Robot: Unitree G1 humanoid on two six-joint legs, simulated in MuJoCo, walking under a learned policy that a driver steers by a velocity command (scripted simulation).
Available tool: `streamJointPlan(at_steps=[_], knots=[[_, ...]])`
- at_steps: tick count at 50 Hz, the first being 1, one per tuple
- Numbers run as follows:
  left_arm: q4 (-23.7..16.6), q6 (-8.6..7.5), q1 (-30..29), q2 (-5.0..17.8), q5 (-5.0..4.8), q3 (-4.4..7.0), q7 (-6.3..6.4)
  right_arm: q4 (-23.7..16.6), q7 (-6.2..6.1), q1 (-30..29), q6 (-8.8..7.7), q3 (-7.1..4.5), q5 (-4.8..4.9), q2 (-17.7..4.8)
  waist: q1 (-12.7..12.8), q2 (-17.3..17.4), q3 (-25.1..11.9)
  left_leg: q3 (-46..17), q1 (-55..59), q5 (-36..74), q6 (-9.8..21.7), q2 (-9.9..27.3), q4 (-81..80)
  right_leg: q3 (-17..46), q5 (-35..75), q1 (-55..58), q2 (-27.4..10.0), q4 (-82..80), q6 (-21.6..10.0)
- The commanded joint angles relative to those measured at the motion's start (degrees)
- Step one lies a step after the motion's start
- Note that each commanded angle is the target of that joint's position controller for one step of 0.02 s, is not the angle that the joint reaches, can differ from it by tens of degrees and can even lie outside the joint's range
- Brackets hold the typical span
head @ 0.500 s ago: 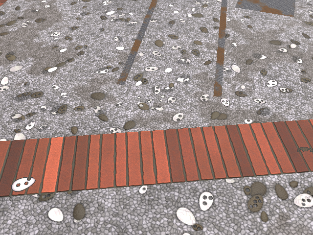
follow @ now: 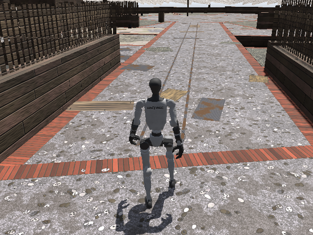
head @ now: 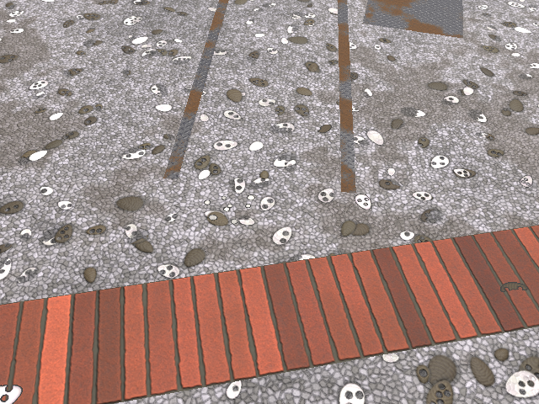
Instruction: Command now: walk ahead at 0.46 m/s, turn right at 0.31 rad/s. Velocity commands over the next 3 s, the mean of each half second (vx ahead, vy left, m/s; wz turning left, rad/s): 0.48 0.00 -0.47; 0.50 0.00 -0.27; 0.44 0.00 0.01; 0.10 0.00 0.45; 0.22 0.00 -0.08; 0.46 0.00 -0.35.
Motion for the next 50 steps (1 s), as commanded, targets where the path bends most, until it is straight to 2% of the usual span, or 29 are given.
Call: streamJointPlan(at_steps=[1, 6, 8, 10, 11, 12, 13, 14, 15, 16, 17, 19, 23, 25, 28, 32, 34, 35, 36, 37, 38, 39, 40, 41, 43, 44, 46, 49, 50], knots=[[-5.2, -0.38, -8.1, 0.0, -0.02, -0.96, -0.98, -2.9, -0.97, 0.4, -0.68, -1.61, 0.08, -9.8, -0.2, 5.1, 8.2, -3.4, -5.8, 18.4, 5.2, 14.8, -7.9, -1.5, 6.7, -1.7, 1.2, -8.8, -0.2], [-9.0, -0.75, -14.2, 0.1, -0.02, -1.65, -3.22, -3.0, -0.98, 2.9, 0.33, -1.97, 0.68, -10.4, -0.4, 4.8, 9.2, 2.0, 3.1, 31.6, 4.2, 17.3, -2.8, -4.9, 3.5, -0.8, 3.6, -16.1, -3.3], [-9.8, -0.82, -12.1, 2.2, 0.03, -0.72, -3.9, -4.2, -1.41, 1.3, 0.98, -2.51, 0.7, -12.5, 2.3, 7.7, 5.4, 3.8, 6.5, 54.2, 3.2, 18.1, 5.2, -8.3, -2.1, 5.3, 7.1, -15.6, -5.3], [-7.3, -0.46, 0.9, 7.0, -0.08, 1.71, -4.06, -6.0, -1.92, -0.9, 2.05, -3.0, 0.45, -14.4, 9.6, 10.4, -2.8, 4.9, 4.6, 66.9, 1.8, 17.5, 23.8, -9.8, -4.8, 22.1, 11.3, -16.9, -8.0], [-5.4, 0.01, 10.2, 10.8, -0.01, 3.64, -3.24, -7.3, -1.91, -2.2, 1.86, -2.86, 0.5, -14.7, 14.3, 8.3, -7.5, 4.9, -6.9, 56.9, -0.1, 15.5, 38.9, -3.4, -3.7, 38.9, 9.1, -19.4, -10.5], [-4.9, 0.48, 15.2, 15.9, 0.65, 4.56, -2.19, -9.7, -0.72, 2.4, 0.35, -0.74, -0.67, -6.9, 9.9, -7.0, -15.7, 2.9, -31.6, 6.0, -3.5, 5.8, 63.1, 25.1, -7.8, 61.5, -6.6, -19.8, -19.5], [-5.0, 0.35, 16.7, 14.6, 1.3, 3.71, -2.04, -11.3, 0.51, 1.4, -2.72, -0.04, 1.34, -6.6, 9.5, -7.6, -23.8, -10.0, -42.4, -17.2, -2.9, -0.9, 74.8, 49.6, -15.6, 68.3, -14.5, -32.2, -25.2], [-4.7, 0.01, 14.8, 10.7, 1.5, 2.8, -1.84, -13.6, 0.98, -6.3, -4.43, -1.63, 3.58, -11.5, 10.8, -4.1, -15.8, -13.6, -48.6, -13.0, -1.0, 3.1, 75.1, 41.2, -14.6, 63.2, -11.5, -34.6, -20.4], [1.5, -2.23, 18.7, 2.5, 6.93, 0.32, -1.45, -11.3, 2.64, -3.9, -3.25, -0.37, -5.71, -9.3, 10.3, 6.1, -2.8, -16.8, -48.6, -5.5, 1.1, 6.0, 69.2, 29.4, -21.6, 50.9, -6.6, -34.0, -15.5], [1.3, -2.88, 14.7, 1.3, 6.61, -0.12, -1.32, -12.5, 2.39, -4.9, -2.64, -0.06, -7.36, -7.0, 7.6, 3.7, 1.2, -15.1, -46.4, -4.4, 1.5, 7.6, 63.4, 23.4, -18.2, 42.6, -3.7, -35.2, -15.5], [0.7, -3.22, 10.1, 0.9, 5.76, -0.65, -1.24, -14.0, 2.24, -4.8, -1.71, 0.49, -7.28, -5.6, 4.5, 1.6, 0.9, -14.3, -42.8, -2.1, 1.7, 9.2, 60.5, 19.8, -16.8, 36.7, -1.7, -36.7, -14.8], [-1.0, -3.85, 5.4, 0.7, 4.95, -1.24, -2.04, -14.8, 2.35, -5.3, -0.16, 0.69, -4.74, -5.9, 1.9, 0.3, 0.7, -12.4, -38.4, -1.6, 1.2, 10.0, 61.3, 18.2, -13.3, 24.5, -1.6, -39.1, -16.0], [-2.3, -5.75, 6.6, 2.8, 6.11, -1.71, -3.57, -18.5, 0.2, -12.7, 0.45, 1.68, -4.35, -7.2, 2.8, 1.3, 1.8, -9.8, -37.2, 10.4, -2.4, 10.6, 46.1, 13.4, -7.3, 16.5, 1.9, -40.2, -14.9], [-1.7, -5.38, 9.7, 4.9, 5.39, -1.19, -4.57, -20.6, 0.54, -17.9, 1.34, 2.56, -3.16, -5.4, 4.2, 0.2, 2.2, -6.3, -28.0, 16.5, -4.4, 8.1, 33.4, 9.5, 0.0, 12.2, 4.8, -38.6, -13.6], [0.7, -4.29, 19.4, 7.2, 5.25, 0.37, -6.15, -21.5, 1.69, -22.6, 2.29, 2.91, -3.19, -6.1, 7.4, -1.0, 3.6, -5.6, -30.6, 16.0, -5.3, 6.2, 23.7, 14.6, 4.7, 24.1, 0.3, -35.7, -15.0], [2.4, -2.94, 21.7, 5.2, 5.99, 0.65, -5.09, -21.7, 1.38, -26.6, 1.22, 2.57, -2.86, -8.2, 7.4, -1.8, 4.0, -7.9, -36.4, 14.4, -0.6, 6.7, 15.5, 20.7, 8.3, 41.8, -6.4, -32.3, -12.8], [2.0, -2.77, 18.7, 5.7, 6.71, 0.71, -4.54, -19.9, 1.18, -20.7, 0.0, 0.89, -0.96, -11.8, 3.2, -1.2, -0.7, -5.6, -20.4, 19.0, 4.0, 5.1, 16.2, 17.0, 19.9, 39.0, -2.5, -26.6, -8.2], [0.7, -2.89, 17.3, 3.5, 6.97, -0.03, -4.64, -16.9, 1.22, -11.2, -0.87, 0.15, -0.32, -13.5, -0.3, 2.6, -9.0, -7.7, -3.0, 22.5, 8.2, 7.6, 20.4, 12.4, 18.4, 32.3, 3.1, -15.4, -4.5], [-0.7, -1.81, 21.3, 4.6, -1.08, 0.75, -1.04, -15.2, 0.83, 2.7, -1.03, -2.5, -1.99, -19.0, -3.0, 6.7, -16.1, -24.3, 14.4, 22.2, 9.3, 20.1, 19.9, 6.2, 1.2, 17.0, 10.5, 4.0, -1.5], [0.3, -1.15, 24.4, 3.2, -1.15, 0.08, 0.44, -13.5, 1.21, 5.7, 0.02, -3.75, -1.09, -20.1, -3.3, 14.4, -19.0, -39.9, 17.4, 18.1, 12.1, 28.0, 12.2, 2.2, -28.4, 8.3, 13.5, 19.0, -0.1], [-0.4, -0.51, 20.5, 4.4, 1.23, 0.22, 0.87, -13.8, 1.41, 2.4, 0.46, -2.86, -0.17, -15.4, -1.7, 7.8, -10.1, -38.9, 11.3, 10.3, 10.1, 25.2, 8.7, 4.7, -27.0, 2.0, 10.1, 22.6, -0.7], [-1.6, -1.98, 15.8, -0.3, 6.88, -1.18, -1.44, -14.5, 1.44, -0.3, -1.19, 0.33, -3.18, -8.2, -3.1, 10.8, -2.1, -36.1, 4.8, -9.1, 12.6, 22.0, 1.2, 12.0, -22.6, -1.4, 9.4, 24.1, -2.8], [-2.1, -2.5, 12.7, 0.4, 7.39, -0.94, -1.68, -14.4, 0.97, -4.0, -1.56, 0.64, -3.22, -5.3, -1.6, 9.3, 3.9, -31.3, 0.9, -9.8, 12.5, 20.1, -1.3, 9.9, -17.4, -5.2, 6.5, 20.9, -3.9], [-2.5, -2.67, 12.1, 0.0, 7.81, -1.21, -1.8, -14.2, 0.52, -5.5, -1.56, 1.13, -2.6, -3.7, -0.3, 6.5, 2.3, -27.8, -0.1, -3.1, 12.6, 19.3, -2.6, 9.2, -14.3, -3.0, 4.5, 17.4, -4.4], [-2.6, -2.36, 10.9, -0.4, 6.82, -1.32, -2.35, -13.2, 0.08, -4.9, -1.71, 0.59, -2.3, -4.4, 1.1, 5.2, 0.4, -21.6, -0.5, 6.9, 12.5, 17.0, -4.4, 8.1, -12.5, -0.2, 3.6, 13.4, -3.7], [-3.8, 0.0, 10.7, 4.6, 2.35, 0.17, -1.64, -12.9, 0.95, -4.8, -1.66, -1.07, 0.4, -10.4, 4.6, 1.7, 0.0, -18.3, -5.8, 24.1, 8.1, 17.3, -0.4, 2.4, -13.3, 4.7, 4.4, 13.1, -1.1], [-5.3, 1.84, 9.2, 1.6, 2.91, -0.9, -1.64, -12.2, 1.63, -3.3, -1.89, -1.23, 1.19, -10.6, 5.2, 4.5, 0.9, -11.7, -9.3, 33.7, 7.2, 15.7, -0.8, 0.0, -10.6, 4.8, 3.7, 8.5, 1.1], [-8.6, 2.33, 0.7, -0.6, 3.27, -2.36, -2.04, -11.0, 1.5, -2.2, -1.06, -0.84, 1.12, -8.2, 3.8, 9.0, 3.6, -6.5, -14.4, 26.1, 5.7, 11.1, -2.9, -3.7, -0.6, 8.4, 3.0, -5.0, 1.3], [-7.1, 1.63, 4.0, -3.3, 7.64, -3.94, -3.54, -11.1, 3.25, -0.2, -2.52, -0.2, -5.5, -6.5, 2.6, 8.0, 2.5, -8.9, -12.4, 20.9, 12.1, 14.2, -4.5, 0.4, 2.4, 8.0, 1.1, -8.6, 0.3]])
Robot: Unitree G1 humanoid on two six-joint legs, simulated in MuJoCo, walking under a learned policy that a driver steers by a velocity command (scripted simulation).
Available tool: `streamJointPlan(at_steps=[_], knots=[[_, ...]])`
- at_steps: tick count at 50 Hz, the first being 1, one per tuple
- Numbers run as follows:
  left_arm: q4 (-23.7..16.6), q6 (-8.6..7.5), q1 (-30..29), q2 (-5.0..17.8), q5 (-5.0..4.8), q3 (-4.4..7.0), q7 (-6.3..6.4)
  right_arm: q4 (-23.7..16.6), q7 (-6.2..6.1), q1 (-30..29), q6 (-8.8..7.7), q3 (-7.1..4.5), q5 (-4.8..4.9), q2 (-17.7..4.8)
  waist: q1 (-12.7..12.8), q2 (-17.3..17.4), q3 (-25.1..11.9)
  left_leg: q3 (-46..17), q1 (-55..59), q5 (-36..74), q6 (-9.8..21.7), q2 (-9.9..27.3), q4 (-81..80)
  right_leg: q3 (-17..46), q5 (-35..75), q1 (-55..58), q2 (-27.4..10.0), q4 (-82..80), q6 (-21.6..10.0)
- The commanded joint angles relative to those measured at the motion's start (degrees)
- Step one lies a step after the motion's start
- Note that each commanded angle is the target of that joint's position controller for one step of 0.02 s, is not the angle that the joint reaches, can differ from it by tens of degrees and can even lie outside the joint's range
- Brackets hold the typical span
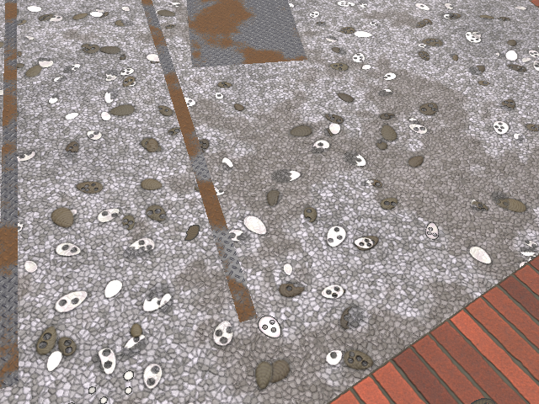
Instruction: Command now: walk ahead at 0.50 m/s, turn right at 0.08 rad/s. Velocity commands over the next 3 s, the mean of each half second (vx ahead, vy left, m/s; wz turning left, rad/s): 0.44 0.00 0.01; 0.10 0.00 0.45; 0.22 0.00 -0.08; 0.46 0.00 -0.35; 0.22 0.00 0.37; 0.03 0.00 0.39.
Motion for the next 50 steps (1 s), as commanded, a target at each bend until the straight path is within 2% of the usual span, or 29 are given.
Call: streamJointPlan(at_steps=[1, 2, 3, 4, 7, 9, 10, 11, 12, 13, 14, 15, 17, 19, 21, 22, 24, 26, 27, 29, 30, 34, 38, 44, 46, 47, 48, 49, 50], knots=[[-2.1, -0.66, 1.7, -0.9, 2.98, -1.64, -1.7, -3.2, 2.08, -0.8, -2.35, -1.35, -4.44, -6.1, 1.4, 6.9, 2.6, -9.4, -2.6, 16.1, 14.0, 16.4, -7.6, 1.7, 6.7, 1.4, -1.7, -9.3, -0.6], [-3.0, -0.92, -0.7, 1.0, 2.41, -1.25, -1.51, -2.9, 2.31, -0.1, -2.48, -1.52, -3.65, -6.7, 0.9, 6.0, 2.7, -10.1, 1.0, 17.0, 14.4, 17.4, -7.2, 2.0, 6.8, -0.9, -1.6, -11.8, -0.8], [-5.9, -0.78, -9.0, 3.4, -1.8, -0.33, -0.45, -2.6, 0.36, -0.5, -0.83, -2.24, 3.01, -8.3, 0.3, 5.0, 3.4, -6.7, 0.0, 20.2, 8.1, 14.1, -5.9, -5.2, 7.1, 2.3, 0.8, -13.5, -0.3], [-7.2, -0.92, -11.5, 2.7, -2.07, -0.79, 0.05, -2.1, -0.37, 2.3, -0.21, -1.8, 3.5, -8.1, -1.3, 5.8, 3.4, -6.7, -0.2, 20.5, 6.9, 13.8, -5.6, -6.0, 7.0, 4.3, 1.4, -14.9, -0.3], [-7.7, -0.95, -11.2, 2.6, -1.29, -0.54, 0.31, -0.3, -1.56, 4.2, 1.07, -2.03, 1.31, -8.8, -0.7, 8.3, 5.3, -6.7, 4.5, 24.4, 5.5, 15.2, -3.0, -5.4, 1.2, 6.4, 2.3, -18.6, -1.8], [-5.1, -1.57, -2.6, 3.6, -0.94, 0.32, 0.9, -0.3, -2.07, 2.8, 1.79, -2.48, 1.02, -10.0, 3.6, 7.5, 1.8, -5.2, 7.0, 37.8, 4.1, 14.8, 6.8, -5.9, -1.6, 16.1, 4.8, -23.0, -3.9], [-3.4, -2.83, 3.1, 7.3, -0.34, 1.54, 0.31, 1.4, 0.55, 5.6, 0.23, -1.54, -5.45, -8.7, 5.9, 2.2, -5.4, -6.8, 4.4, 33.7, 5.4, 15.0, 10.3, 1.9, 12.1, 27.6, 0.1, -21.6, -8.2], [-1.3, -3.4, 12.3, 10.6, 0.71, 2.99, 0.6, -1.3, 1.25, 1.7, -0.38, -1.83, -4.1, -7.9, 9.2, -1.9, -14.2, -2.7, -2.3, 16.9, 3.2, 8.8, 22.9, 4.5, 11.1, 43.2, -3.1, -18.6, -11.9], [0.3, -3.65, 22.1, 11.4, 0.6, 2.54, 0.48, -3.3, 2.06, 9.2, -1.8, 0.93, -4.65, 0.7, 8.7, -15.4, -26.3, -4.3, -26.8, -19.8, -0.6, -2.1, 38.3, 33.7, -3.3, 70.0, -17.4, -27.6, -25.9], [3.1, -1.72, 23.3, 12.9, -0.89, 4.23, 1.94, -2.8, -1.3, -0.4, 1.33, -3.07, 3.73, -9.9, 11.5, -2.9, -14.3, -4.0, -36.6, -22.5, -0.4, 0.3, 54.4, 36.2, -2.4, 61.1, -19.9, -29.7, -19.4], [1.0, -1.63, 15.8, 10.8, -2.2, 3.31, 2.27, -4.8, -2.07, -3.4, 1.55, -2.76, 3.04, -9.2, 8.2, -0.1, -7.1, -7.3, -36.1, -16.1, 0.3, 3.0, 55.8, 29.1, 6.7, 50.9, -17.6, -30.8, -16.1], [-0.1, -1.77, 9.7, 7.6, -2.0, 2.39, 2.11, -4.7, -2.04, -4.2, 1.59, -2.13, 2.46, -6.2, 5.2, 1.3, -4.0, -7.8, -32.0, -11.3, 0.4, 5.3, 52.3, 21.9, 12.4, 41.6, -15.1, -33.3, -13.8], [0.4, -2.33, 6.4, 3.4, -2.22, 1.12, 2.16, -4.0, -1.65, -2.4, 3.34, -2.12, 0.7, -4.8, 1.5, -0.8, -2.3, -8.2, -24.0, -9.2, -0.5, 7.3, 47.3, 12.9, 18.5, 31.4, -11.2, -36.3, -10.8], [1.1, -3.22, 6.9, 3.3, -2.18, 0.89, 2.32, -4.0, -1.49, -2.0, 4.92, -2.3, 0.14, -4.1, 0.2, -1.0, -2.2, -7.3, -20.0, -9.8, -1.3, 6.1, 45.0, 8.3, 29.6, 27.9, -10.5, -36.7, -10.7], [2.3, -3.48, 7.9, 5.6, -2.12, 1.31, 2.71, -4.7, -1.19, -2.9, 6.22, -2.04, -0.63, -3.1, -0.6, -0.9, -2.6, -6.0, -18.7, -6.7, -2.0, 4.8, 43.7, 2.8, 38.4, 25.9, -10.2, -36.5, -10.6], [2.5, -5.82, 10.8, 5.1, 4.13, 1.97, 0.77, -4.7, 0.93, -1.8, 3.61, -0.75, -3.42, 0.4, -0.1, -4.9, -0.5, -10.5, -23.0, 0.1, -1.6, 8.0, 43.7, 1.9, 29.1, 25.5, -10.0, -39.7, -13.8], [2.4, -5.81, 10.1, 3.2, 4.69, 2.14, 0.43, -3.8, 2.41, -1.3, 2.3, -0.81, -3.15, -1.1, 0.6, 0.0, -0.2, -10.1, -25.1, 8.4, -2.1, 7.9, 46.7, -0.2, 26.9, 24.9, -10.3, -39.1, -14.6], [2.1, -5.37, 9.9, 2.2, 3.31, 1.53, 1.1, -5.5, 2.78, -4.7, 1.31, -2.0, -2.43, -4.9, 1.3, 0.8, -0.8, -9.6, -28.0, 14.0, -3.2, 7.9, 44.6, -3.1, 26.3, 26.4, -9.1, -36.8, -14.2], [3.1, -5.21, 11.1, 1.4, 3.27, 1.05, 1.64, -7.1, 2.37, -8.3, 0.99, -2.28, -1.95, -6.1, 2.5, 1.3, -0.1, -12.9, -33.0, 16.0, -4.0, 8.8, 41.6, -1.6, 23.9, 30.8, -10.8, -36.5, -14.3], [5.0, -5.41, 15.7, 3.0, 2.79, 1.39, 2.3, -8.7, 1.35, -11.0, 1.24, -2.04, -1.92, -5.1, 4.0, 0.6, 0.3, -13.6, -39.6, 16.9, -5.4, 10.0, 37.1, -1.7, 26.4, 37.7, -12.5, -34.7, -14.6], [5.4, -5.79, 16.5, 3.9, 2.13, 1.57, 2.68, -9.1, 0.98, -11.7, 1.3, -1.96, -2.07, -4.3, 4.4, 1.8, 0.0, -12.5, -40.1, 19.4, -5.6, 10.5, 32.6, -3.5, 25.5, 38.9, -11.4, -34.3, -14.2], [6.4, -5.45, 19.5, 1.2, 1.67, 0.91, 3.46, -10.6, 1.51, -15.2, 2.63, -0.67, -2.2, -0.6, 6.7, 1.3, 1.3, -9.0, -37.9, 28.9, -5.1, 12.5, 20.4, -6.4, 20.3, 37.3, -10.3, -29.5, -12.5], [6.1, -5.53, 20.1, 1.0, 1.63, 0.7, 3.95, -11.5, 1.7, -16.6, 3.63, -0.77, -2.84, -1.2, 6.7, 2.5, 3.6, -7.7, -35.1, 25.1, -4.8, 13.6, 15.0, -5.9, 13.5, 34.3, -13.0, -25.5, -10.9], [6.3, -4.82, 22.3, 0.2, 0.98, 0.38, 5.99, -11.9, 1.36, -21.7, 4.63, -0.8, -4.15, -1.3, 9.6, 2.1, 5.1, -5.9, -31.7, 21.1, -4.0, 13.5, 9.0, -4.2, -5.5, 32.0, -16.5, -16.9, -5.8], [6.8, -4.32, 23.6, 1.5, 0.35, 0.82, 6.83, -11.3, 1.42, -22.5, 3.62, -1.45, -3.61, -2.9, 10.8, 2.2, 4.9, -4.5, -29.0, 18.6, -2.4, 12.4, 6.1, -4.2, -9.9, 31.9, -16.9, -13.8, -3.6], [7.2, -3.81, 23.7, 2.4, 0.7, 0.89, 7.01, -10.4, 1.27, -21.2, 2.69, -2.34, -2.84, -4.4, 10.0, 2.9, 4.1, -2.7, -24.4, 22.2, -0.7, 11.1, 4.8, -5.5, -12.2, 30.7, -16.4, -10.4, -2.1], [7.4, -3.31, 22.8, 3.3, 1.27, 0.87, 6.63, -9.1, 0.88, -16.8, 1.36, -3.85, -1.5, -7.1, 7.3, 4.7, 1.8, -0.1, -15.0, 28.0, 1.7, 8.8, 2.3, -8.3, -12.2, 27.7, -14.4, -4.9, -0.2], [6.2, -0.55, 14.9, 6.2, -6.39, 3.04, 6.92, -6.2, 0.68, -10.3, 3.1, -6.91, 5.29, -12.8, 1.1, 5.5, 1.1, 2.4, 1.7, 53.2, 1.3, 4.5, 10.0, -17.2, -4.9, 10.6, -6.3, 19.2, 2.2], [2.3, -1.21, 16.3, 2.3, -5.86, 1.13, 6.25, -3.6, 0.42, 1.0, 3.41, -8.16, 3.71, -19.4, -2.6, 20.0, -14.3, -8.8, 34.6, 93.7, 10.4, 17.3, 24.4, -17.0, -45.6, -15.1, 0.1, 48.5, 9.1]])
Over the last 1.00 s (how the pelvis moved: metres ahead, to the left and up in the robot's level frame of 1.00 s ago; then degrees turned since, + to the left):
0.60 -0.10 0.00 -23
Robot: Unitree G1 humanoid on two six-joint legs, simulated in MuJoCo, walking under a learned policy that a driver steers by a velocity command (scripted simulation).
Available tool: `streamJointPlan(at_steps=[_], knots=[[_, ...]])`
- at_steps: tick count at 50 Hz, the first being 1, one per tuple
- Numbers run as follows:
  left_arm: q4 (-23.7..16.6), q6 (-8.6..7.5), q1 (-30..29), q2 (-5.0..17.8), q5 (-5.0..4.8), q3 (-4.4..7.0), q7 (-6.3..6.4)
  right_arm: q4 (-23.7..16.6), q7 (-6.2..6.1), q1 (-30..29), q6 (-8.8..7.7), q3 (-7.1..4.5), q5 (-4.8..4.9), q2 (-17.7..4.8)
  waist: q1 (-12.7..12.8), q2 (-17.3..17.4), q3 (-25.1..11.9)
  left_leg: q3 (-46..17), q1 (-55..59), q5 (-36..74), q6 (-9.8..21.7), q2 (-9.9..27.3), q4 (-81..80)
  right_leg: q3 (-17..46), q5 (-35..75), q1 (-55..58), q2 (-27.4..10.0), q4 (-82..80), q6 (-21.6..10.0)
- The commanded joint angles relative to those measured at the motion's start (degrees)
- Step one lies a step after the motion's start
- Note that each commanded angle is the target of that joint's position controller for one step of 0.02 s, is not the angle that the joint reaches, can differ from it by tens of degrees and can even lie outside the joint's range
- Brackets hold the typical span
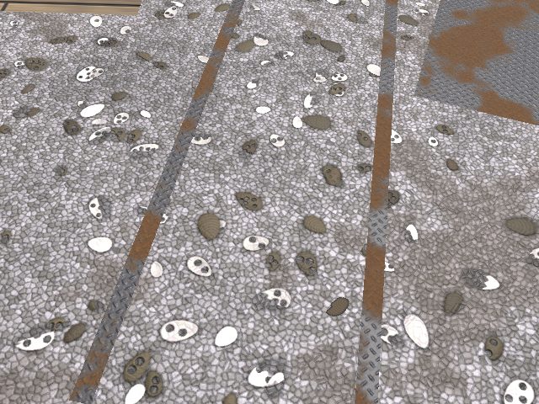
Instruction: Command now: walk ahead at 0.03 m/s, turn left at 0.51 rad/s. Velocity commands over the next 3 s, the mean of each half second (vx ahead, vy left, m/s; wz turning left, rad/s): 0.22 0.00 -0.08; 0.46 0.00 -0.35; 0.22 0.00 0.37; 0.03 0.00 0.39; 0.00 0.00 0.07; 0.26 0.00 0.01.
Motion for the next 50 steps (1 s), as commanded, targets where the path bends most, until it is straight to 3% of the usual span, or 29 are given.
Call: streamJointPlan(at_steps=[1, 2, 3, 4, 5, 6, 7, 8, 10, 13, 15, 19, 21, 23, 24, 25, 26, 27, 28, 29, 31, 34, 39, 43, 46, 47, 48, 49, 50], knots=[[-8.3, -0.84, -4.1, 7.2, -5.32, 0.19, -1.42, 3.2, -0.79, 24.1, 0.74, -5.06, 3.21, -18.4, -15.6, 14.4, -29.4, -19.8, 59.9, 81.1, 20.7, 16.4, 17.5, 10.3, -8.5, -47.0, 4.4, 50.4, 3.2], [-11.6, -1.85, -10.1, 8.4, -6.35, 0.06, -2.1, 1.2, -1.53, 23.5, 2.21, -4.38, 3.0, -16.3, -17.4, 11.5, -32.4, -21.7, 58.7, 67.0, 23.2, 17.7, 12.8, 14.9, -6.7, -50.9, 3.4, 53.5, 1.9], [-12.2, -1.49, -11.0, 6.3, -5.47, -0.9, -1.98, 0.6, -2.8, 17.6, 3.52, -2.81, 2.78, -12.6, -14.3, 7.3, -30.6, -19.9, 52.2, 50.8, 20.7, 17.6, 11.3, 17.7, -2.6, -52.6, 0.5, 51.2, 0.6], [-11.2, 0.08, -10.3, 5.0, -4.27, -1.31, -1.35, -0.8, -3.75, 11.8, 4.24, -0.87, 2.58, -8.0, -11.5, 0.2, -25.4, -18.4, 39.9, 39.7, 18.5, 17.4, 8.8, 18.9, 1.9, -48.5, -0.6, 44.6, 0.3], [-10.7, 2.33, -8.5, 3.5, -3.5, -1.41, -0.13, -1.8, -4.17, 4.4, 4.84, 0.53, 1.88, -6.5, -6.4, -2.7, -19.8, -16.9, 24.2, 29.1, 17.8, 18.8, 4.3, 19.1, 4.4, -40.9, -1.0, 38.5, 0.2], [-8.3, 4.21, -5.7, 3.2, -2.81, -1.19, 0.96, -2.6, -3.72, 0.5, 4.57, 0.81, -0.3, -7.1, -4.3, -3.9, -15.2, -14.0, 9.8, 19.5, 18.1, 17.9, -0.8, 17.2, 10.0, -31.6, 0.7, 36.1, -0.1], [-7.1, 5.6, -3.3, 2.1, -2.14, -1.24, 1.61, -1.7, -3.06, -0.7, 3.98, 1.06, -1.35, -7.7, -2.2, -0.9, -12.5, -11.4, 1.3, 9.6, 17.4, 16.4, -3.7, 16.2, 12.2, -26.9, 1.9, 34.9, -0.3], [-7.3, 5.69, -4.6, 4.5, -2.48, -0.1, 1.57, -0.3, -2.42, 1.4, 2.98, 0.18, -0.72, -9.1, -3.8, 0.6, -7.6, -10.0, -0.6, -8.9, 15.5, 13.4, -7.3, 17.0, 21.4, -29.6, 2.5, 30.1, -0.9], [-9.8, 4.64, -10.8, 6.7, -2.44, 1.25, 1.05, 2.0, -3.27, 3.9, 1.54, -0.09, 0.49, -9.1, -5.0, 2.3, -2.3, -12.1, 1.5, -25.8, 13.3, 12.7, -10.2, 21.2, 31.0, -36.9, 1.8, 21.4, -2.5], [-11.6, 2.78, -17.0, 5.0, -0.89, 0.88, -0.86, 3.5, -5.2, 4.8, 0.44, -0.9, 1.07, -9.4, -6.1, 3.9, -1.6, -5.6, 4.7, -25.9, 9.9, 9.3, -11.9, 18.4, 41.3, -33.1, 1.4, -3.7, -3.9], [-11.8, 2.34, -20.0, 4.1, -1.47, 0.5, -2.22, 3.5, -5.37, 4.9, -0.02, -1.9, 1.01, -10.9, -6.9, 4.8, -2.5, -3.3, 3.6, -25.9, 9.4, 9.7, -12.4, 15.6, 40.7, -25.1, 2.7, -13.5, -4.4], [-12.1, 2.67, -21.5, 6.5, -1.7, 1.67, -3.5, 3.5, -4.68, 5.2, -0.33, -3.27, 2.62, -11.4, -7.2, 3.9, 0.0, -4.1, 5.4, -35.6, 7.0, 13.2, -11.8, 13.2, 33.9, -20.0, 3.6, -21.6, -7.2], [-10.9, 2.53, -19.0, 6.5, -1.18, 2.34, -3.57, 3.4, -4.51, 4.9, -0.03, -3.41, 2.72, -10.6, -6.1, 1.2, -0.1, -1.9, 4.9, -38.4, 4.7, 12.1, -7.0, 10.7, 29.4, -14.9, 5.0, -25.7, -9.1], [-6.9, 2.81, -8.7, 8.4, -1.81, 4.08, -3.23, 3.3, -4.16, 6.1, 0.59, -2.25, 1.56, -6.0, -3.2, -4.1, -2.7, 3.5, -0.4, -38.2, 1.4, 7.8, 9.0, 10.7, 25.4, -2.5, 7.2, -28.9, -11.8], [-6.0, 2.5, -2.0, 14.5, -1.91, 5.85, -2.92, 1.5, -4.02, 4.2, 0.2, -0.96, 0.17, -1.8, -1.4, -19.0, -3.3, 9.4, -13.9, -33.2, -2.9, 1.9, 36.0, 32.0, 24.1, 6.1, -3.5, -36.9, -17.3], [-6.4, 1.05, 2.9, 19.5, -2.23, 6.51, -3.85, -2.7, -4.02, -0.1, -2.05, -1.0, 0.64, -2.0, 0.0, -24.7, -5.9, 1.0, -35.0, -39.4, -4.5, -8.6, 51.0, 61.2, 14.8, 20.2, -11.3, -51.1, -27.0], [-5.6, -0.27, 4.6, 17.1, -1.22, 5.76, -4.43, -3.2, -3.84, -4.5, -4.11, -1.71, 2.66, -5.9, 1.6, -16.0, -5.3, -5.4, -43.1, -36.4, -2.8, -6.2, 56.2, 63.1, 16.6, 22.8, -12.9, -52.5, -27.7], [-6.1, -0.86, 1.6, 14.3, -0.69, 4.95, -4.37, -3.4, -3.57, -5.0, -5.26, -1.75, 2.93, -6.5, -0.8, -15.6, -4.2, -6.6, -45.0, -31.5, -1.2, -4.3, 55.7, 57.0, 25.2, 21.3, -11.4, -48.7, -25.1], [-7.9, -0.68, -3.8, 11.7, -0.74, 4.06, -4.28, -2.2, -3.72, -3.6, -5.34, -1.92, 1.56, -6.9, -3.9, -9.8, -4.4, -7.1, -39.5, -25.6, -0.7, -2.1, 51.7, 49.1, 31.6, 15.3, -9.0, -46.7, -22.2], [-9.4, -0.3, -8.3, 10.2, -1.15, 3.55, -4.01, -1.5, -4.07, -2.6, -4.9, -2.39, 0.49, -7.6, -6.3, -7.9, -4.2, -7.0, -33.5, -21.7, -0.9, -0.7, 45.6, 43.3, 36.1, 8.7, -7.0, -46.9, -20.4], [-10.4, -0.12, -9.4, 9.4, -1.23, 3.26, -3.35, -1.6, -3.91, -2.5, -3.62, -2.49, 0.47, -6.8, -7.8, -7.2, -5.1, -5.8, -25.0, -15.6, -1.7, -1.7, 38.2, 37.3, 42.9, 2.9, -3.9, -48.9, -19.1], [-9.3, -0.32, -5.1, 10.8, -2.01, 3.67, -1.98, -3.8, -3.58, -8.3, -3.02, -1.48, 0.52, -3.6, -6.6, -5.5, -3.5, -4.3, -19.5, -7.0, -3.0, -4.8, 23.9, 30.7, 49.8, 0.4, -0.7, -50.1, -17.8], [-6.6, -0.4, 0.0, 9.5, -2.29, 3.63, -1.5, -7.0, -2.26, -16.1, -3.25, -0.54, 1.86, -2.2, -3.5, -8.9, -0.8, -3.2, -14.1, 1.6, -2.7, -7.2, 10.7, 29.1, 47.8, 1.9, -0.1, -50.6, -16.0], [-4.8, 0.16, 2.1, 9.5, -2.07, 3.89, -1.28, -9.6, -1.03, -19.9, -4.15, -0.4, 2.22, -3.4, -2.2, -9.3, 0.9, -2.8, -16.1, -4.6, -0.3, -7.1, 7.0, 31.8, 51.9, 10.4, -3.1, -46.4, -16.1], [-5.7, 0.41, -1.5, 11.2, -1.74, 4.2, -1.56, -7.5, -0.66, -10.3, -4.78, -1.94, 1.51, -7.0, -7.6, -11.8, -4.5, 1.4, 0.3, -8.2, 4.1, -10.5, 4.5, 28.2, 77.2, 11.1, -1.0, -36.3, -13.8], [-6.7, 0.23, -4.3, 11.2, -1.23, 3.98, -1.93, -4.8, -0.73, 0.9, -4.66, -3.0, 1.12, -9.4, -12.7, -11.5, -10.4, -2.4, 15.6, -5.4, 7.6, -7.2, 6.6, 25.9, 79.5, 4.5, 1.2, -25.3, -12.0], [-7.4, -0.54, -0.3, 6.8, -0.53, 2.75, -2.45, -2.7, -0.99, 13.1, -4.17, -4.29, 0.25, -13.7, -14.4, -0.9, -21.6, -22.3, 40.2, -5.7, 16.1, 5.9, 7.7, 22.6, 61.1, -14.1, 7.5, -3.6, -8.5], [-6.3, -1.83, 3.7, 5.0, -0.95, 1.63, -3.41, -0.3, -0.57, 18.1, -3.18, -3.97, 1.66, -13.2, -13.3, 15.0, -27.5, -45.6, 49.6, -15.4, 22.5, 14.5, -1.8, 23.1, 17.7, -27.0, 13.8, 12.3, -6.1], [-7.1, -2.94, -0.6, 9.4, -2.11, 2.69, -3.77, -0.9, -0.83, 13.9, -2.42, -2.82, 2.59, -9.2, -13.3, 10.8, -18.2, -44.4, 45.7, -23.8, 19.8, 12.1, -4.1, 25.1, 17.2, -36.2, 10.1, 16.6, -7.1]])
Over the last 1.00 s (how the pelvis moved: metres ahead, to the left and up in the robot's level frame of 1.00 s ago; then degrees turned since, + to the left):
0.39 0.07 -0.11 19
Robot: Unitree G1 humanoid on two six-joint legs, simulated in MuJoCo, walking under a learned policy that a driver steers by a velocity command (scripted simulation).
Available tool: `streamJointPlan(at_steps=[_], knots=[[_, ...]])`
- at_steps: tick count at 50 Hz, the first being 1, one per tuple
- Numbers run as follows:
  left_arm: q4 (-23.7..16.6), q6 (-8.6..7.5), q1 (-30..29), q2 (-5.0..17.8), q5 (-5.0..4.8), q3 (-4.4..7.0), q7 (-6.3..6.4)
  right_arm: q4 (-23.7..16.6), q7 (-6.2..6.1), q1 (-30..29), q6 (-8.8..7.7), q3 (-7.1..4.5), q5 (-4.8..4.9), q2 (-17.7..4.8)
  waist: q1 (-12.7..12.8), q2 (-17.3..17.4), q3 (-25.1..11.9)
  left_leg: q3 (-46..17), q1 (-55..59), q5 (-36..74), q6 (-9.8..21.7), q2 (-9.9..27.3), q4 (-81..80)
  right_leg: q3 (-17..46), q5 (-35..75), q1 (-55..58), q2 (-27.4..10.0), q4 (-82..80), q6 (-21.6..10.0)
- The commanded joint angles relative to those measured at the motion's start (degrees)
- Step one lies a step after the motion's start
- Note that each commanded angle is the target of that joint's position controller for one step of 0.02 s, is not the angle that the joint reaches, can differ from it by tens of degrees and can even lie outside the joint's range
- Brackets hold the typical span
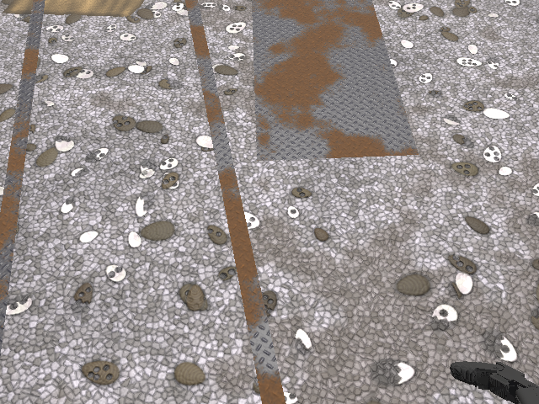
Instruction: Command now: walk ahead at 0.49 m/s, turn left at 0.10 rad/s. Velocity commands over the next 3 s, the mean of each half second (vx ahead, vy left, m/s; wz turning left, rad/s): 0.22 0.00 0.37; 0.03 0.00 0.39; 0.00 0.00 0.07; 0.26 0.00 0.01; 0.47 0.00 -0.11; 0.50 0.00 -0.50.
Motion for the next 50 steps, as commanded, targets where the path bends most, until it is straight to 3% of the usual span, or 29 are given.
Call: streamJointPlan(at_steps=[1, 2, 3, 5, 7, 10, 14, 17, 18, 19, 20, 21, 22, 23, 24, 26, 30, 35, 37, 38, 39, 40, 41, 42, 43, 44, 45, 47, 50], knots=[[-6.4, -3.6, -4.0, 8.0, -0.89, 0.81, -0.91, 1.5, -0.68, 16.7, 1.61, -2.36, 0.73, -7.3, -8.6, 9.0, -8.9, -35.8, 43.0, -8.5, 14.6, 20.8, -14.2, 0.4, 1.9, -38.8, -3.6, 25.3, 0.0], [-7.5, -3.8, -8.0, 7.7, 0.19, 1.01, -0.39, 0.4, -0.47, 11.8, 1.39, -2.06, 0.17, -6.7, -6.0, 2.9, -3.5, -29.9, 31.7, 3.2, 13.3, 18.5, -15.5, -1.0, 5.4, -35.5, -5.3, 20.1, 0.3], [-7.9, -3.49, -8.9, 8.1, 1.79, 1.58, 0.33, -0.2, -0.45, 9.8, 1.08, -1.68, -0.2, -6.0, -4.0, 1.0, -3.0, -25.4, 25.2, 16.3, 12.1, 16.7, -15.6, -1.6, 6.9, -30.5, -6.8, 15.8, 1.0], [-8.9, -2.86, -7.9, 5.4, 2.19, 1.24, 0.8, 0.3, -0.68, 10.4, 1.03, -1.51, -0.51, -6.0, -1.5, 2.8, -3.6, -20.7, 19.6, 32.6, 12.2, 15.0, -15.1, -2.4, 6.7, -25.3, -7.1, 9.1, 2.7], [-10.2, -1.98, -9.8, 3.4, 1.97, 0.72, 1.24, 0.8, -1.56, 11.8, 1.35, -2.18, -0.31, -8.7, -1.0, 4.6, -3.9, -17.0, 16.1, 40.7, 12.2, 14.1, -14.7, -4.0, 8.3, -23.3, -5.7, 0.6, 4.0], [-12.1, -1.12, -15.9, 2.9, 1.84, 0.03, 1.06, 0.5, -2.79, 13.8, 3.16, -3.35, 0.95, -11.6, -2.3, 5.9, -6.1, -13.7, 12.2, 37.4, 8.8, 10.6, -13.2, -5.5, 20.4, -16.6, -2.0, -11.9, 4.4], [-14.1, -0.24, -22.2, 4.2, 0.98, -0.03, 0.3, 0.8, -3.82, 17.6, 5.33, -3.23, 1.49, -10.7, -4.0, 7.0, -5.9, -17.8, 13.3, 24.3, 6.0, 9.6, -10.2, -3.7, 25.8, -13.1, 0.7, -21.0, 4.7], [-13.8, -0.85, -19.8, 6.8, 1.42, 0.78, 0.07, -1.2, -4.55, 14.8, 5.88, -3.16, 1.47, -10.1, -1.0, 7.4, -5.7, -23.1, 14.7, 14.5, 3.9, 8.5, -4.6, -1.8, 27.4, -7.3, -0.1, -29.9, 3.5], [-13.3, -1.18, -17.3, 8.6, 1.93, 1.32, 0.31, -2.2, -4.55, 14.6, 5.78, -2.75, 1.2, -8.4, -0.1, 6.0, -7.0, -22.5, 12.4, 9.8, 1.8, 5.9, 0.5, -0.8, 33.7, -0.9, -3.6, -32.8, 1.8], [-13.1, -1.08, -12.7, 12.3, 3.07, 1.96, 1.13, -3.7, -4.4, 15.2, 5.42, -1.82, 0.14, -5.4, 0.6, -1.4, -12.1, -17.6, 4.5, -5.6, -1.2, 1.9, 13.9, 7.2, 54.2, 11.4, -15.1, -29.6, -2.8], [-13.6, -0.23, -11.4, 12.9, 3.9, 1.63, 1.17, -3.6, -4.14, 26.0, 4.95, -1.24, 0.44, -3.9, -3.2, -13.3, -19.1, -13.1, -5.6, -37.0, -3.9, -4.3, 27.1, 21.3, 70.5, 22.5, -28.8, -26.9, -14.2], [-13.5, 0.51, -12.4, 11.0, 2.07, 1.66, 0.84, -2.9, -3.7, 28.3, 5.34, -2.08, 0.92, -9.5, -3.8, -12.4, -21.1, -11.3, -8.6, -35.1, -5.8, 0.9, 36.0, 26.9, 58.6, 19.6, -31.7, -29.3, -17.3], [-14.7, 0.91, -14.9, 7.5, 1.67, 0.73, 0.91, -2.9, -3.95, 24.0, 6.54, -3.14, 1.14, -12.5, -2.6, -7.5, -15.9, -9.8, -10.7, -30.3, -7.4, 2.9, 40.2, 20.5, 48.5, 15.5, -26.5, -30.3, -15.1], [-14.8, 1.51, -17.5, 6.6, 1.87, 0.19, 0.91, -3.2, -4.42, 21.2, 7.94, -3.49, 1.06, -12.4, -2.8, -4.8, -11.7, -8.5, -11.5, -26.3, -8.3, 4.1, 41.3, 14.8, 40.7, 9.9, -22.7, -32.0, -12.7], [-15.1, 2.08, -19.5, 6.4, 2.02, -0.04, 0.88, -3.6, -4.82, 20.1, 9.15, -3.75, 0.79, -12.2, -3.3, -4.6, -9.0, -8.2, -10.3, -23.4, -8.8, 4.9, 41.7, 11.7, 35.2, 4.5, -20.7, -33.7, -11.7], [-14.8, 2.7, -21.5, 7.8, 2.82, 0.25, 0.87, -4.8, -4.65, 19.9, 10.25, -3.38, 0.86, -9.3, -4.6, -5.9, -5.6, -5.5, -5.4, -18.7, -8.9, 4.8, 39.8, 4.4, 31.6, -4.2, -17.0, -37.0, -10.7], [-14.0, 2.98, -21.2, 9.0, 2.27, 0.73, 1.42, -7.6, -4.1, 16.3, 10.07, -2.4, 0.67, -6.8, -3.6, -7.1, -6.7, -3.3, -1.9, -14.5, -8.7, 6.4, 27.5, -1.2, 30.8, -3.2, -17.3, -38.1, -11.5], [-13.1, 3.7, -19.4, 12.0, 1.29, 1.56, 1.29, -9.8, -2.29, 13.6, 10.09, -2.35, 0.54, -8.4, -2.4, -8.3, -7.6, -0.6, 6.0, -13.0, -6.4, 6.3, 14.5, -3.3, 27.7, -2.3, -19.8, -37.0, -10.7], [-12.4, 4.08, -19.5, 12.7, 0.21, 1.6, 1.04, -9.2, -1.71, 15.7, 10.16, -2.49, 0.18, -8.2, -4.2, -7.9, -7.4, 0.9, 11.7, -9.0, -4.1, 4.8, 4.5, -4.1, 25.3, -3.1, -19.3, -33.8, -8.7], [-11.9, 4.27, -18.9, 12.0, -0.28, 1.34, 0.91, -8.0, -1.58, 18.0, 10.17, -2.7, -0.08, -8.4, -5.1, -7.0, -7.2, 1.7, 16.7, -5.8, -2.5, 3.3, -1.5, -5.4, 23.0, -5.4, -18.1, -31.0, -6.6], [-10.4, 4.39, -16.0, 9.8, -0.24, 0.76, 0.51, -7.7, -1.85, 19.3, 10.12, -3.1, -0.44, -10.0, -5.0, -2.4, -6.2, -2.7, 22.5, -0.2, -0.3, 5.3, -7.6, -8.7, 16.9, -10.8, -15.4, -25.1, -2.1], [-11.7, 4.17, -14.3, 5.1, 2.53, -0.81, -0.42, -9.0, -2.85, 19.0, 10.08, -4.01, -0.75, -15.9, -1.8, 15.8, -6.6, -22.7, 30.0, 16.4, 5.0, 21.3, -10.2, -15.9, -3.3, -23.8, -8.1, -7.7, 4.5], [-13.5, 3.97, -18.5, 8.2, 2.23, 0.29, 0.23, -10.5, -2.6, 17.5, 9.27, -3.85, -2.39, -17.3, -4.8, 17.6, -6.2, -28.5, 21.4, 17.8, 14.3, 28.2, -12.9, -9.5, -11.3, -28.0, -4.6, 1.5, 5.5], [-13.4, 4.25, -20.9, 11.2, 1.1, 1.14, 0.79, -10.5, -2.29, 16.1, 8.15, -3.33, -3.12, -15.3, -5.6, 12.1, -4.8, -24.9, 18.3, 11.8, 13.6, 24.6, -14.2, -6.4, -7.6, -26.7, -5.5, 6.7, 5.0], [-12.5, 4.69, -19.5, 11.1, 0.69, 1.45, 1.1, -10.0, -2.23, 13.1, 7.28, -2.84, -2.44, -13.7, -3.6, 10.6, -3.5, -20.6, 17.4, 8.5, 10.4, 21.0, -14.1, -5.4, -3.0, -26.7, -5.8, 7.6, 4.5], [-10.6, 5.15, -17.4, 10.5, 1.05, 1.55, 1.57, -10.1, -2.41, 10.5, 6.91, -2.24, -1.52, -11.8, -2.5, 9.2, -3.6, -17.7, 17.8, 6.5, 7.7, 18.5, -13.8, -5.0, 0.6, -26.2, -6.3, 7.7, 4.8], [-9.7, 5.51, -15.9, 10.4, 1.45, 1.63, 1.77, -9.9, -2.65, 8.8, 6.67, -1.53, -0.97, -10.1, -1.6, 9.8, -3.5, -15.4, 16.7, 9.7, 6.9, 17.3, -13.6, -4.9, 4.0, -24.4, -6.3, 8.0, 5.3], [-8.8, 5.38, -14.3, 9.3, 1.18, 1.43, 1.62, -9.2, -3.01, 8.7, 6.29, -0.49, -1.34, -7.6, -0.8, 9.0, -4.8, -12.8, 17.0, 14.9, 7.0, 15.8, -13.0, -4.8, 7.6, -20.7, -6.0, 7.0, 6.1], [-8.9, 5.07, -15.9, 7.1, 0.97, 0.26, 1.33, -7.8, -3.3, 9.4, 6.18, -0.48, -1.2, -7.7, -2.0, 8.8, -4.8, -11.9, 19.9, 15.1, 7.0, 15.1, -12.0, -4.8, 8.5, -17.2, -6.5, -4.9, 6.6]])
Over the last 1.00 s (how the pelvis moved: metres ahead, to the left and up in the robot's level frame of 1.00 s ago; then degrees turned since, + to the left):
0.41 -0.09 -0.04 -18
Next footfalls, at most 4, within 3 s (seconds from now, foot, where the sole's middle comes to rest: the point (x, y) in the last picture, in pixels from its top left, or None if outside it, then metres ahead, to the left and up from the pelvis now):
0.38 right None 0.34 -0.09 -0.76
0.78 left None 0.19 0.14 -0.76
1.16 right None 0.30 -0.07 -0.76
2.22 left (167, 372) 0.51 0.32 -0.76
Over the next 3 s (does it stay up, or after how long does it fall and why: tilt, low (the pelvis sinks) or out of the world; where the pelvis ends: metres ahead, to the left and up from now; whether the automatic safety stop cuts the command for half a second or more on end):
stays up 0.82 0.26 0.02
